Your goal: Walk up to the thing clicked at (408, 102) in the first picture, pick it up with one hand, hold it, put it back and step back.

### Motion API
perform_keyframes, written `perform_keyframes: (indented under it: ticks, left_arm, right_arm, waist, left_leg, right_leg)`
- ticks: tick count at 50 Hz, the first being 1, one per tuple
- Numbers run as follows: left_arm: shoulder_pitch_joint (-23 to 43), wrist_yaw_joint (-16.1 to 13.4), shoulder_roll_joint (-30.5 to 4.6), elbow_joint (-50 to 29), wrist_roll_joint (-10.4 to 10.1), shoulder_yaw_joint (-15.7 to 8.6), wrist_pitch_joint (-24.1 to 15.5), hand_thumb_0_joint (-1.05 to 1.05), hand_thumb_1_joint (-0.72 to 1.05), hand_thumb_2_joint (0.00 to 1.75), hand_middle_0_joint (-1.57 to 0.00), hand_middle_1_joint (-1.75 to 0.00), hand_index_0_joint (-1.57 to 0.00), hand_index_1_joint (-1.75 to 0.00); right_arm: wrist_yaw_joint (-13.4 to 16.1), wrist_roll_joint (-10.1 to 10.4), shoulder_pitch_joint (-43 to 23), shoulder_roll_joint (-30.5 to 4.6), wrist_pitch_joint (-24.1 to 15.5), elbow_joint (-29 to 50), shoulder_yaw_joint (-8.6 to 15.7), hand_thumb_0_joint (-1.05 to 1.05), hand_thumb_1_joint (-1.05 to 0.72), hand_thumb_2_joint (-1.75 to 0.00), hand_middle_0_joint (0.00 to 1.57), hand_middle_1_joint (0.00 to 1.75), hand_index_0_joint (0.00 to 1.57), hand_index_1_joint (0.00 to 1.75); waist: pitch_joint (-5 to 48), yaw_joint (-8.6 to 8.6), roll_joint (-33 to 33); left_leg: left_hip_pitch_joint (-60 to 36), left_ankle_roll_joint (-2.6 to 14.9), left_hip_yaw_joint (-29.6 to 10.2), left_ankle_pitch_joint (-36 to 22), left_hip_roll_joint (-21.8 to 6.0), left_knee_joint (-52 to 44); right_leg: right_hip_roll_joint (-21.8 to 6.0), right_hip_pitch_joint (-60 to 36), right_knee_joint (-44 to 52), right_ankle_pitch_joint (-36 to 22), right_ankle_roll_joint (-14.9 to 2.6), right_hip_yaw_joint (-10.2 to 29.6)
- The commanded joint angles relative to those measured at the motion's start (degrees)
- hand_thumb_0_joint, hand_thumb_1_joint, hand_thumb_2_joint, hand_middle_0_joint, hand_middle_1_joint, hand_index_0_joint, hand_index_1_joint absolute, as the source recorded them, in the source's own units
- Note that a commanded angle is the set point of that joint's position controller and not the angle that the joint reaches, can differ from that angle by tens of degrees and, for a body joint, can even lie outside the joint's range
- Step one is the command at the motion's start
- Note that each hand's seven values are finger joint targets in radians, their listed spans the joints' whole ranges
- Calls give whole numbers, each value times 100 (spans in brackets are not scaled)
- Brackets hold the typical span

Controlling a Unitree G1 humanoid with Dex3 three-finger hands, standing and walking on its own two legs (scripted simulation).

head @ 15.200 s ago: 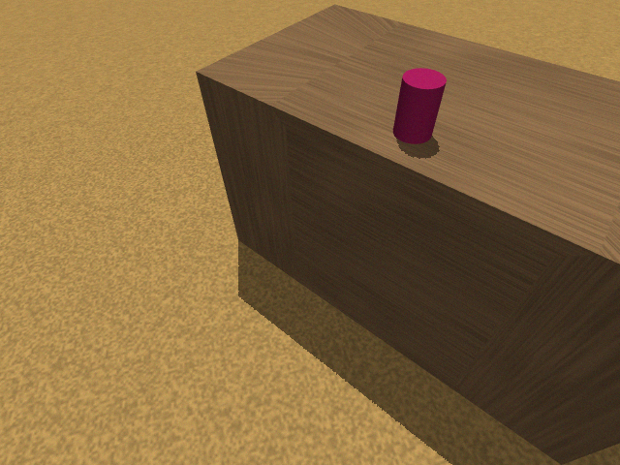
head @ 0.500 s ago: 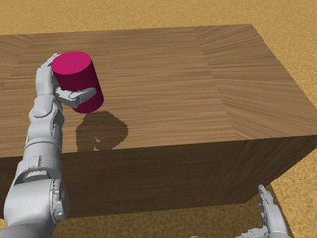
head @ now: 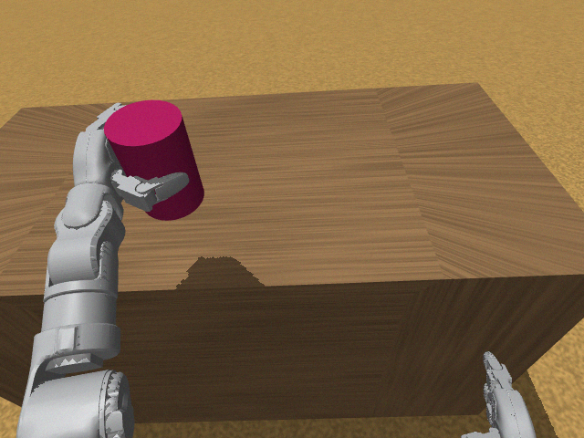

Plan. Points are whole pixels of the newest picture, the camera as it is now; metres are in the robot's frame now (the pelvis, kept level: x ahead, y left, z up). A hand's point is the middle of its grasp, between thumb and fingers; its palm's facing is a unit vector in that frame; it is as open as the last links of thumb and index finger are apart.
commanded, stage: lift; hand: left
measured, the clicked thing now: (160, 163) +0.41 +0.17 +0.21
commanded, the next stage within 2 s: hold in 0.82 s
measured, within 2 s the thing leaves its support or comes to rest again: neither
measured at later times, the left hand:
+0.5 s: hand (133, 152) +0.35 +0.17 +0.27, palm faces +0.10 -0.99 -0.01, open 11.8 cm
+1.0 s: hand (116, 147) +0.33 +0.17 +0.29, palm faces +0.10 -0.99 +0.00, open 11.8 cm
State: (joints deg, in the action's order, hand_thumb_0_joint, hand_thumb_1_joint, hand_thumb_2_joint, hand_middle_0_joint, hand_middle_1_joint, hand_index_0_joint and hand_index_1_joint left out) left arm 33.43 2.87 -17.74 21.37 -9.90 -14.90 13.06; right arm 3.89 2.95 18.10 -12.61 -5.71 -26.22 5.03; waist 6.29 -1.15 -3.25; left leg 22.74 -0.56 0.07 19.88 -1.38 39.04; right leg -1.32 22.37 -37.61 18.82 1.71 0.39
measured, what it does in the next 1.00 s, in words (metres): stands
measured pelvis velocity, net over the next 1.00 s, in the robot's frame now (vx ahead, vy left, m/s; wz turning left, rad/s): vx -0.02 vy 0.00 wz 0.02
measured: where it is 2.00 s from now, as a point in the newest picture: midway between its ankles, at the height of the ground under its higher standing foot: outside the picture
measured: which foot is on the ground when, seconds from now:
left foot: down 0.00-1.00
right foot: down 0.00-1.00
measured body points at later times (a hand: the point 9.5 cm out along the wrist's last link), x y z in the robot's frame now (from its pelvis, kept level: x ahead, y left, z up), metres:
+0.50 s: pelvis -0.01 -0.01 +0.01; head -0.05 -0.04 +0.46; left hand +0.34 +0.22 +0.27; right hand +0.16 -0.26 -0.06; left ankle +0.00 +0.12 -0.72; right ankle +0.01 -0.14 -0.72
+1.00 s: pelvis -0.02 +0.00 +0.01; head -0.06 -0.04 +0.46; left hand +0.31 +0.22 +0.29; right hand +0.16 -0.26 -0.06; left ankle +0.00 +0.12 -0.72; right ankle +0.01 -0.14 -0.72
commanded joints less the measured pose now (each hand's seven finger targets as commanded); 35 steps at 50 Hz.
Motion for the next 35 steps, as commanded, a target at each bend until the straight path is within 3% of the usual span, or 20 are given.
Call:
perform_keyframes:
  ticks: [1,2,3,5,7,8,11,14,16,17,18,20,21,22,23,24,25,29,32,35]
  left_arm:
    - [2496,64,-985,-1999,-134,-192,148,0,1,130,-127,-145,-130,-145]
    - [2436,57,-1052,-1976,-163,-295,274,0,1,131,-128,-145,-130,-145]
    - [2353,84,-982,-1964,-171,-213,418,0,1,130,-127,-144,-129,-145]
    - [2489,65,-1230,-2417,-182,-417,565,0,5,131,-127,-144,-129,-145]
    - [2277,82,-1031,-2396,-189,-274,790,0,5,131,-128,-145,-131,-146]
    - [2324,91,-995,-2474,-216,-275,849,0,4,131,-128,-145,-131,-146]
    - [2521,47,-1262,-2940,-279,-519,1009,0,3,133,-130,-148,-132,-148]
    - [2110,60,-873,-2609,-306,-332,1266,0,3,133,-131,-148,-133,-149]
    - [2259,56,-998,-2891,-313,-383,1339,0,1,132,-130,-147,-132,-148]
    - [2355,48,-981,-2964,-331,-366,1393,0,3,133,-131,-148,-133,-149]
    - [2512,24,-1198,-3315,-341,-547,1385,0,4,132,-132,-148,-134,-149]
    - [2238,3,-1042,-2982,-329,-477,1547,0,2,132,-132,-148,-135,-149]
    - [2250,3,-943,-2968,-336,-406,1589,0,0,132,-132,-149,-134,-149]
    - [2204,-11,-1001,-3132,-368,-509,1599,0,2,132,-131,-148,-133,-149]
    - [2173,-14,-940,-3021,-332,-421,1664,0,-1,131,-131,-147,-133,-148]
    - [2394,-22,-1122,-3462,-356,-489,1664,0,0,131,-131,-147,-134,-148]
    - [2312,-12,-1104,-3236,-363,-533,1716,0,0,131,-130,-147,-132,-148]
    - [2244,-17,-1004,-3448,-424,-507,1833,0,-2,130,-130,-146,-132,-147]
    - [2209,-3,-991,-3327,-399,-465,1942,0,-3,130,-130,-146,-132,-147]
    - [2340,-41,-1138,-3601,-433,-567,1986,0,-5,130,-129,-146,-132,-147]
  right_arm:
    - [-11,29,-545,-646,-442,967,171,0,53,-5,5,5,5,5]
    - [4,38,-521,-731,-429,861,255,0,53,-5,5,5,5,5]
    - [17,47,-503,-766,-435,759,310,0,54,-5,5,5,5,5]
    - [-12,29,-576,-717,-508,764,232,0,54,-5,5,5,5,5]
    - [-9,48,-630,-817,-518,686,360,0,53,-5,5,5,5,5]
    - [-24,41,-625,-781,-541,755,308,0,53,-5,5,5,5,5]
    - [-42,59,-667,-718,-586,625,263,0,53,-6,5,5,5,5]
    - [-47,46,-768,-667,-621,459,213,0,53,-6,5,5,5,5]
    - [-42,47,-880,-800,-655,425,323,0,52,-6,5,5,5,5]
    - [-59,59,-856,-715,-677,420,244,0,53,-6,5,5,5,5]
    - [-69,49,-873,-691,-693,356,242,0,53,-5,5,5,5,5]
    - [-58,56,-955,-823,-721,349,393,0,52,-6,5,5,5,5]
    - [-67,51,-896,-726,-717,302,292,0,52,-6,5,5,5,5]
    - [-74,48,-956,-773,-745,210,339,0,52,-6,5,5,5,5]
    - [-86,50,-972,-725,-752,134,303,0,52,-6,5,5,5,5]
    - [-102,71,-993,-676,-766,113,257,0,52,-6,5,5,5,5]
    - [-85,67,-1013,-754,-785,201,314,0,52,-6,5,5,5,5]
    - [-101,69,-1151,-772,-836,169,310,0,52,-6,5,5,5,5]
    - [-97,63,-1070,-773,-867,6,325,0,52,-6,5,5,5,5]
    - [-101,79,-1196,-760,-901,-11,302,0,52,-6,5,5,5,5]
  waist:
    - [1328,12,229]
    - [1324,5,294]
    - [1182,-38,320]
    - [1174,69,282]
    - [1118,29,237]
    - [1120,23,324]
    - [1161,97,275]
    - [975,111,337]
    - [974,110,251]
    - [1013,129,259]
    - [1052,204,246]
    - [992,143,364]
    - [980,129,365]
    - [927,196,461]
    - [904,182,353]
    - [861,232,234]
    - [939,158,454]
    - [920,244,323]
    - [974,169,416]
    - [934,286,353]
  left_leg:
    - [-1005,78,93,-1474,112,-647]
    - [-1037,79,81,-1506,126,-663]
    - [-1029,94,90,-1455,152,-693]
    - [-1035,94,81,-1366,162,-739]
    - [-1139,84,63,-1330,158,-824]
    - [-1138,97,51,-1344,158,-824]
    - [-1178,114,67,-1385,197,-827]
    - [-1178,123,55,-1345,199,-886]
    - [-1223,98,36,-1269,191,-949]
    - [-1231,109,38,-1265,201,-942]
    - [-1195,109,34,-1229,211,-957]
    - [-1235,122,41,-1177,218,-975]
    - [-1236,131,56,-1222,226,-956]
    - [-1180,131,35,-1195,219,-967]
    - [-1171,123,47,-1204,230,-982]
    - [-1144,122,73,-1105,263,-982]
    - [-1218,136,48,-1048,241,-1002]
    - [-1223,99,-4,-1060,200,-1069]
    - [-1282,135,32,-1166,233,-1014]
    - [-1196,122,23,-1127,253,-1034]
  right_leg:
    - [165,-519,598,-1303,-149,-333]
    - [167,-492,643,-1331,-148,-336]
    - [148,-450,702,-1317,-140,-325]
    - [133,-540,753,-1211,-134,-329]
    - [138,-508,784,-1187,-150,-338]
    - [137,-551,811,-1204,-139,-348]
    - [100,-671,851,-1249,-124,-342]
    - [96,-638,897,-1214,-125,-344]
    - [115,-583,918,-1114,-146,-361]
    - [102,-660,934,-1112,-151,-358]
    - [95,-700,961,-1065,-138,-372]
    - [95,-701,1000,-1015,-129,-347]
    - [85,-698,1014,-1071,-124,-335]
    - [90,-723,1003,-1033,-116,-357]
    - [81,-682,997,-1055,-132,-343]
    - [64,-656,1053,-947,-130,-333]
    - [80,-684,1073,-888,-117,-343]
    - [115,-699,1041,-866,-140,-380]
    - [87,-721,1048,-1001,-118,-332]
    - [82,-755,1066,-937,-125,-354]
